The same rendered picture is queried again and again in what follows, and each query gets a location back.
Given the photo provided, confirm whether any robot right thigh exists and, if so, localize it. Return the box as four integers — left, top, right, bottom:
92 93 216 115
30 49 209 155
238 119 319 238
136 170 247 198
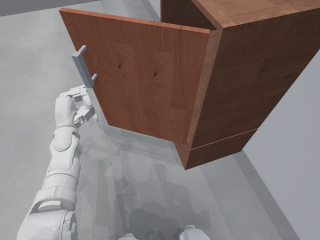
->
179 228 210 240

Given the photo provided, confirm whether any robot left hand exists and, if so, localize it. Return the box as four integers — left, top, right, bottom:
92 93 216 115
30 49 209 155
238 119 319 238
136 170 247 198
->
55 85 99 131

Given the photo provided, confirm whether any robot left forearm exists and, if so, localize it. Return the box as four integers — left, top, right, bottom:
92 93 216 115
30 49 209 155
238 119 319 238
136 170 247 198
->
16 126 83 240

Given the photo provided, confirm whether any handle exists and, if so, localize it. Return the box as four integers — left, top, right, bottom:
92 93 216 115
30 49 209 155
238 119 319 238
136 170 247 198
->
71 45 98 89

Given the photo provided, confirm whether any robot left upper arm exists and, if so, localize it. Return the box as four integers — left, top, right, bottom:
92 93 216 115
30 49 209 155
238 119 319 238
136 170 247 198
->
18 209 78 240

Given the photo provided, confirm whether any left robot shin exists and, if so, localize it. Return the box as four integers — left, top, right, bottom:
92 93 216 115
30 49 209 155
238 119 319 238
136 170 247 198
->
124 234 135 238

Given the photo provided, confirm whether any cupboard door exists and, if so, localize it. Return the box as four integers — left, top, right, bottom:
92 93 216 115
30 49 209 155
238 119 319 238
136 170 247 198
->
59 7 210 145

